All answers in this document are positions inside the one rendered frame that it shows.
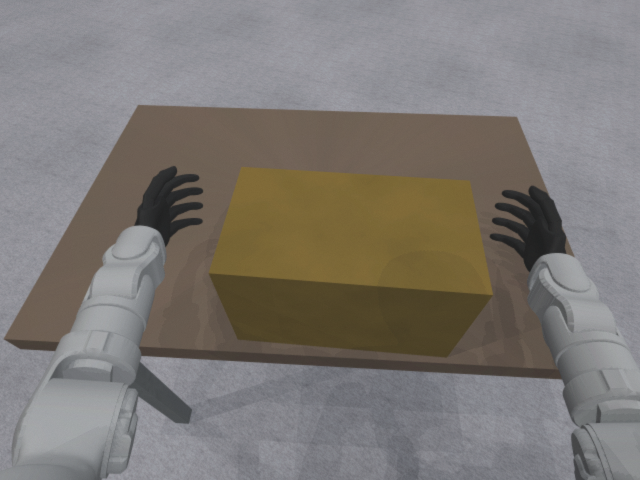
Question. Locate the table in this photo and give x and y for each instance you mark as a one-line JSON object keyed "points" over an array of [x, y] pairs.
{"points": [[187, 318]]}

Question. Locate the carton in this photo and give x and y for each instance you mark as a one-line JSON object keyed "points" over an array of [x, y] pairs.
{"points": [[353, 261]]}

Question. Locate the left robot forearm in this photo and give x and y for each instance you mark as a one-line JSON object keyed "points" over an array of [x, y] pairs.
{"points": [[103, 344]]}

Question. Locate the left robot hand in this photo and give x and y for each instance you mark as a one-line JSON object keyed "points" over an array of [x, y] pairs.
{"points": [[155, 211]]}

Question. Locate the right robot forearm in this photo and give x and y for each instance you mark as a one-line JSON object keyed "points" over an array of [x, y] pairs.
{"points": [[601, 377]]}

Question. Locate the right robot upper arm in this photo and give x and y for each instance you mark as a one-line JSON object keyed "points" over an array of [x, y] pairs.
{"points": [[607, 451]]}

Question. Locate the left robot upper arm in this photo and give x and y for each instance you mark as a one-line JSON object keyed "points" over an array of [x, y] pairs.
{"points": [[78, 430]]}

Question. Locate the right robot hand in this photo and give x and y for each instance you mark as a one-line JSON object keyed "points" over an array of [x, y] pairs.
{"points": [[544, 234]]}

